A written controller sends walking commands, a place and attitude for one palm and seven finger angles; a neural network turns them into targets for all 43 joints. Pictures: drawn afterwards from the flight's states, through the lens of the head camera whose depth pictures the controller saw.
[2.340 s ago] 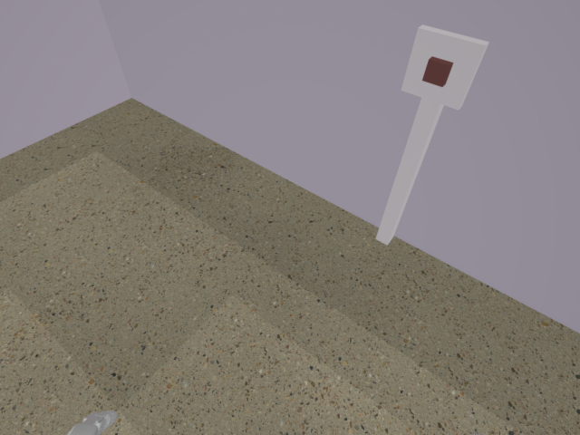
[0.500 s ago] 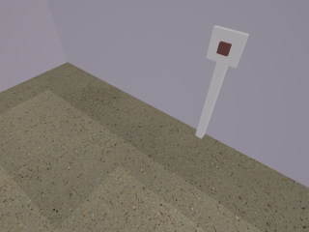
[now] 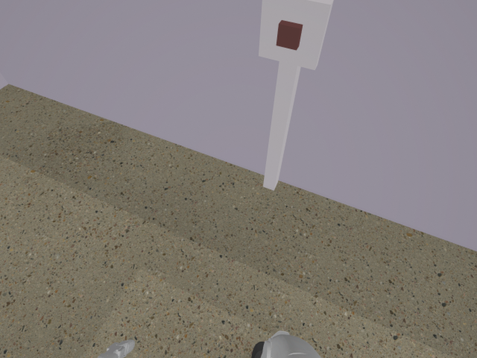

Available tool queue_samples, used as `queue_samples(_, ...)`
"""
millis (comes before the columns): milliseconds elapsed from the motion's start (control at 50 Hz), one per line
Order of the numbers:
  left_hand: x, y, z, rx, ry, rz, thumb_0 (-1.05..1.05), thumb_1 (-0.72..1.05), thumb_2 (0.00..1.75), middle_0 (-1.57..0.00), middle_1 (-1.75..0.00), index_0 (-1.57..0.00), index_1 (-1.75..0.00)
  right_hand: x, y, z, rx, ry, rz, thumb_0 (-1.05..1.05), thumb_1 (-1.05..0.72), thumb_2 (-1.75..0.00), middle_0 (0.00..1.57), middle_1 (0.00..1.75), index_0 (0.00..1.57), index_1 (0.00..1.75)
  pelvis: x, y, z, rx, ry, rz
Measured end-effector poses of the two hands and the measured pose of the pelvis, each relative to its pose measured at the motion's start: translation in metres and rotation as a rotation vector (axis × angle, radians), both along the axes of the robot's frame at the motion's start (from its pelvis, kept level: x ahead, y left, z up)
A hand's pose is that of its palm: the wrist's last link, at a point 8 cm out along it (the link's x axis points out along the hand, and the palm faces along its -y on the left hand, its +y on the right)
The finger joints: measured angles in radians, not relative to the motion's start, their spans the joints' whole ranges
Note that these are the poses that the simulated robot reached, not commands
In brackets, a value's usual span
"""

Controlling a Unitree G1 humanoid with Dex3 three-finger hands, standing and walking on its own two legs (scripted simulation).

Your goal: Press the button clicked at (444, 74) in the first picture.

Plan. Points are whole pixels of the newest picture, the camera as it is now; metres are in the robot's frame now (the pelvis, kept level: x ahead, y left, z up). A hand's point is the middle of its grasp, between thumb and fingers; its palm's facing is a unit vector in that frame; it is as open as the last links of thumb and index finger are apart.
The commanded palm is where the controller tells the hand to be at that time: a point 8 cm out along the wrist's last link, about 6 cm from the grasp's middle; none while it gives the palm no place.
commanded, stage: turn to face it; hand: left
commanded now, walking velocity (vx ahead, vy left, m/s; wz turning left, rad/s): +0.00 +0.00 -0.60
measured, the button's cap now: (289, 34) +0.89 -0.11 +0.06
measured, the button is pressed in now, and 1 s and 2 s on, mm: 0 0 0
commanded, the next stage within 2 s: take the last steps up to it in 0.68 s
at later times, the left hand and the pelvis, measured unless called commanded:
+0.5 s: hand (124, 343) +0.16 +0.22 -0.15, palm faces -0.07 -0.98 -0.21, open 7.3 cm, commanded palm none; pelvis +0.09 +0.03 +0.02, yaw -11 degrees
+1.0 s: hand (176, 282) +0.27 +0.14 -0.13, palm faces -0.33 -0.91 -0.24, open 7.3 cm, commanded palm none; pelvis +0.12 -0.01 +0.02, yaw -22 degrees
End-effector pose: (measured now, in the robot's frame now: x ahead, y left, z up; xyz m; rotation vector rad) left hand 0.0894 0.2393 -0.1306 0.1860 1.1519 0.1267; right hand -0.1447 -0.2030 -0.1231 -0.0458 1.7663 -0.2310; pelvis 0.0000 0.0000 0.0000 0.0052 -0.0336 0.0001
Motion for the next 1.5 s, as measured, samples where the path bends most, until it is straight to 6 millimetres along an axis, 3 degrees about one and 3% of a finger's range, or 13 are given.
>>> queue_samples(200,0.032,-0.013,0.025,0.024,0.075,-0.035,0.0,0.92,0.89,-0.2,-0.3,-0.2,-0.3,0.228,-0.037,0.006,-0.068,-0.53,0.065,0.0,-0.91,-0.9,0.2,0.3,0.2,0.3,0.042,-0.006,0.025,0.009,0.028,-0.077)
queue_samples(260,0.04,-0.01,0.027,0.022,0.085,-0.036,0.0,0.92,0.89,-0.2,-0.3,-0.2,-0.3,0.27,-0.036,0.014,-0.074,-0.616,0.078,0.0,-0.91,-0.9,0.2,0.3,0.2,0.3,0.053,-0.003,0.027,0.009,0.041,-0.104)
queue_samples(340,0.05,-0.001,0.027,0.015,0.092,-0.031,0.0,0.92,0.89,-0.2,-0.3,-0.2,-0.3,0.303,-0.031,0.022,-0.084,-0.658,0.091,0.0,-0.91,-0.9,0.2,0.3,0.2,0.3,0.068,0.005,0.028,0.008,0.056,-0.135)
queue_samples(480,0.064,0.029,0.013,0.004,0.139,-0.035,0.0,0.91,0.89,-0.2,-0.3,-0.2,-0.3,0.317,-0.014,0.028,-0.142,-0.651,0.071,0.0,-0.91,-0.9,0.2,0.3,0.2,0.3,0.091,0.031,0.023,-0.013,0.074,-0.192)
queue_samples(680,0.109,0.049,0.015,0.022,0.18,-0.158,0.01,0.91,0.9,-0.2,-0.3,-0.2,-0.3,0.25,0.006,0.036,-0.186,-0.499,-0.055,0.0,-0.91,-0.9,0.2,0.3,0.21,0.3,0.107,0.044,0.033,-0.019,0.055,-0.289)
queue_samples(780,0.137,0.03,0.019,0.035,0.172,-0.239,0.01,0.92,0.9,-0.2,-0.3,-0.2,-0.3,0.208,0.01,0.026,-0.169,-0.419,-0.154,0.01,-0.9,-0.9,0.2,0.3,0.21,0.3,0.11,0.038,0.032,-0.014,0.049,-0.334)
queue_samples(900,0.178,-0.019,0.023,0.05,0.091,-0.354,0.01,0.92,0.9,-0.2,-0.3,-0.2,-0.3,0.154,0.005,-0.001,-0.12,-0.328,-0.277,0.01,-0.9,-0.9,0.2,0.3,0.21,0.3,0.113,0.014,0.02,0.009,0.043,-0.384)
queue_samples(980,0.188,-0.047,0.03,0.037,0.015,-0.359,0.0,0.91,0.9,-0.2,-0.3,-0.2,-0.3,0.138,-0.004,-0.01,-0.081,-0.263,-0.295,0.01,-0.91,-0.9,0.2,0.3,0.2,0.3,0.12,-0.002,0.019,-0.007,0.032,-0.374)
queue_samples(1060,0.178,-0.059,0.035,0.03,0.034,-0.334,0.0,0.92,0.89,-0.2,-0.3,-0.2,-0.3,0.159,-0.021,0.0,-0.081,-0.3,-0.296,0.01,-0.91,-0.9,0.2,0.3,0.2,0.3,0.134,-0.016,0.029,0.007,0.024,-0.391)
queue_samples(1160,0.16,-0.057,0.03,0.032,0.144,-0.324,0.0,0.93,0.89,-0.2,-0.3,-0.2,-0.3,0.208,-0.042,0.009,-0.109,-0.393,-0.294,0.01,-0.91,-0.9,0.2,0.3,0.2,0.3,0.155,-0.027,0.033,0.003,0.024,-0.4)
queue_samples(1340,0.138,-0.044,0.008,0.001,0.366,-0.233,0.0,0.92,0.89,-0.2,-0.3,-0.2,-0.3,0.332,-0.061,0.013,-0.134,-0.497,-0.201,0.01,-0.91,-0.9,0.2,0.3,0.2,0.3,0.222,-0.029,0.022,-0.025,0.032,-0.397)
queue_samples(1420,0.153,-0.034,-0.007,-0.007,0.456,-0.222,0.01,0.91,0.89,-0.2,-0.3,-0.2,-0.3,0.387,-0.062,0.01,-0.181,-0.57,-0.174,0.01,-0.91,-0.9,0.2,0.3,0.2,0.3,0.258,-0.023,0.009,-0.02,0.018,-0.411)
queue_samples(1500,0.205,-0.035,-0.002,-0.003,0.416,-0.264,0.01,0.91,0.89,-0.2,-0.3,-0.2,-0.3,0.401,-0.053,0.018,-0.198,-0.573,-0.224,0.0,-0.92,-0.9,0.2,0.3,0.2,0.3,0.283,-0.023,0.019,-0.017,0.005,-0.431)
